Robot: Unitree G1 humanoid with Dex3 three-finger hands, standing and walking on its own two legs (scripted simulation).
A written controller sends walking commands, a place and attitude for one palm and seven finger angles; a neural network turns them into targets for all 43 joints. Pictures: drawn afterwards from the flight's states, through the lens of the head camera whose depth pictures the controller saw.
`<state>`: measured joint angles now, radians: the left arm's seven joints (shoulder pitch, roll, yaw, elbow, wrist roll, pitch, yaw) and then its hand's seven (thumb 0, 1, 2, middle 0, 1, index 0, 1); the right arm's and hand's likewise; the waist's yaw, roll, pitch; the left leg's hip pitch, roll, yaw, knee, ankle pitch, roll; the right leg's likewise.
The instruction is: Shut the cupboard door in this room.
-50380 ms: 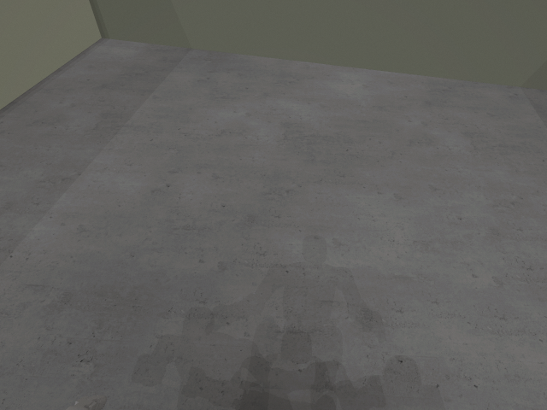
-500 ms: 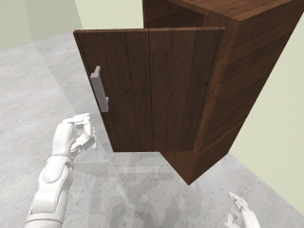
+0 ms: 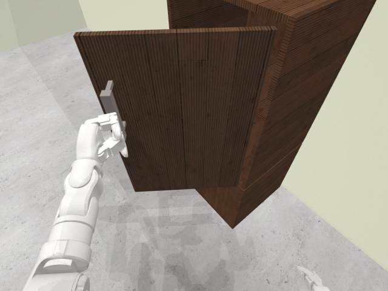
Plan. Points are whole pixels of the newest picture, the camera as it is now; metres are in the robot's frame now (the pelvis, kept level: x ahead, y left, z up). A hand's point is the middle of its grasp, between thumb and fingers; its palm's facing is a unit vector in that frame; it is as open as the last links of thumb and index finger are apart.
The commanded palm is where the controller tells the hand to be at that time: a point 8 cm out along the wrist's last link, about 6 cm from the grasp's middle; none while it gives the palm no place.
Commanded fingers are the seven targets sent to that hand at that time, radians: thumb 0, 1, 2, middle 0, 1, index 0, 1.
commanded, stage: bring the fist close to the handle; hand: left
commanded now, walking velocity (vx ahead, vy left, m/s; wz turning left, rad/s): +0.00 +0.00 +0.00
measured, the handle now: (116, 112) +0.49 +0.20 +0.11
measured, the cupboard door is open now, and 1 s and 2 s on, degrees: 54 47 33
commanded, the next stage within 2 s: push the door shut along its arc in 0.38 s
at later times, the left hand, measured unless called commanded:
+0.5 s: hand (122, 144) +0.38 +0.17 +0.11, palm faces +0.09 -1.00 -0.02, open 3.1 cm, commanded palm +0.36 +0.22 +0.11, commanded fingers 0.00 0.90 0.90 -1.30 -1.50 -1.30 -1.50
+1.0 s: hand (121, 121) +0.45 +0.18 +0.11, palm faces -0.02 -1.00 -0.02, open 3.1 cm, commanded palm +0.43 +0.22 +0.11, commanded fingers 0.00 0.90 0.90 -1.30 -1.50 -1.30 -1.50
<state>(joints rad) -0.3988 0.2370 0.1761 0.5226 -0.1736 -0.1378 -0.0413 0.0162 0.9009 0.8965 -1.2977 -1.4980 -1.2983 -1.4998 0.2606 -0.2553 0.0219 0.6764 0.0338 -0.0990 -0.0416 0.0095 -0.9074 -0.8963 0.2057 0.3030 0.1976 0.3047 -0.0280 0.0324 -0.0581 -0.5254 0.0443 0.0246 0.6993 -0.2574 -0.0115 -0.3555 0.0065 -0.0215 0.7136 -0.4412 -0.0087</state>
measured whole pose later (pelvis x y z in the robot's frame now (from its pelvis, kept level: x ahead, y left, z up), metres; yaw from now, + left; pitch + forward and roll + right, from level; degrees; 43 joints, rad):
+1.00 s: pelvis -0.01 +0.01 -0.01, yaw +0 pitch +9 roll -2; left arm -0.76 0.37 0.25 0.99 -0.17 -0.26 -0.21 -0.01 0.93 0.94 -1.30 -1.50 -1.30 -1.50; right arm 0.35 -0.28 0.00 0.71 0.03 -0.04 -0.04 0.01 -0.91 -0.90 0.21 0.30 0.20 0.30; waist -0.09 0.03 -0.07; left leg -0.67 0.05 0.02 0.78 -0.27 0.00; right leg -0.48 0.01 -0.03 0.77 -0.45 0.00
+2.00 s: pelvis +0.00 +0.01 -0.04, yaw -2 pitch +22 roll -3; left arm -1.27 0.62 0.33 1.35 -0.03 -0.20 -0.37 0.02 0.88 0.90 -1.30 -1.50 -1.30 -1.50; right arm 0.44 -0.28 0.02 0.70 -0.02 -0.04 -0.02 0.00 -0.91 -0.90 0.21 0.30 0.20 0.30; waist -0.26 0.06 -0.08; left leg -1.00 0.08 0.00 0.94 -0.33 0.00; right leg -0.80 0.05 -0.03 0.91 -0.49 0.00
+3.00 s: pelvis +0.02 +0.00 -0.02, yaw -2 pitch +20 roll -2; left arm -1.10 0.34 0.36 1.19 0.05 -0.26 0.17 0.02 0.90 0.90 -1.29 -1.50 -1.30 -1.50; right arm 0.55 -0.24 -0.02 0.69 -0.08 0.00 0.10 0.00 -0.91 -0.90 0.21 0.30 0.20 0.30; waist -0.22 0.08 -0.13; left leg -0.88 0.08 0.02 0.86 -0.34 -0.01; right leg -0.69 0.05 -0.01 0.82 -0.49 -0.01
